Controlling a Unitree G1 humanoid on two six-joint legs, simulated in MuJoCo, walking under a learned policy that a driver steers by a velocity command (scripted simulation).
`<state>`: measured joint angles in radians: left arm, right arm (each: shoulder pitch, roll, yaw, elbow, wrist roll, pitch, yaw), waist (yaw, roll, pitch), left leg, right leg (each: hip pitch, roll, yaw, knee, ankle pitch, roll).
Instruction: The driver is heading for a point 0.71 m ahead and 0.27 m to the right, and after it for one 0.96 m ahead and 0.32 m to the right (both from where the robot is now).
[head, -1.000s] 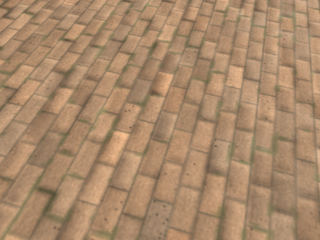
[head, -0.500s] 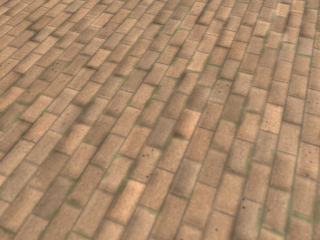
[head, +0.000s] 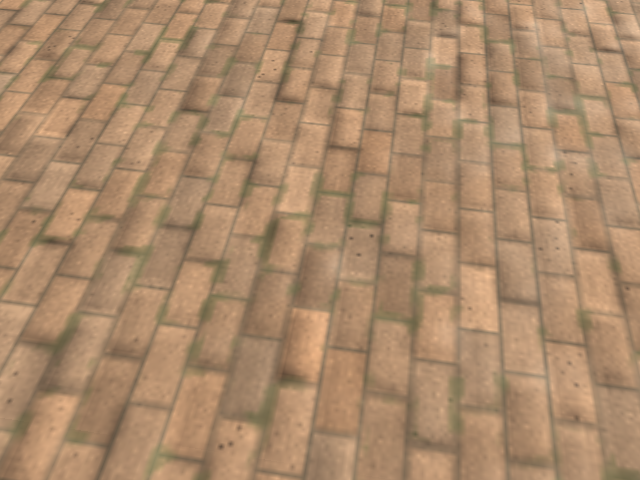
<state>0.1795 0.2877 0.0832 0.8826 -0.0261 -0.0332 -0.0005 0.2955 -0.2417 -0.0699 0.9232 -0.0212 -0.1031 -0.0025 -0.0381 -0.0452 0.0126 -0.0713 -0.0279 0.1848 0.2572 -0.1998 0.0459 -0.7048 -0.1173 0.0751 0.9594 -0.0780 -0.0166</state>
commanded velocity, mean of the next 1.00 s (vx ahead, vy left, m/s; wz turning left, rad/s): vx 0.50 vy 0.00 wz -0.57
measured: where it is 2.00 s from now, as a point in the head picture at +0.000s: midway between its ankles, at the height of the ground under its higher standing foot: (506, 312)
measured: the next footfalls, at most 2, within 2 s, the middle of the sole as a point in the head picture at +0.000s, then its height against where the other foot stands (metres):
right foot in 0.24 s outside the picture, level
left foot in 0.72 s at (333, 421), level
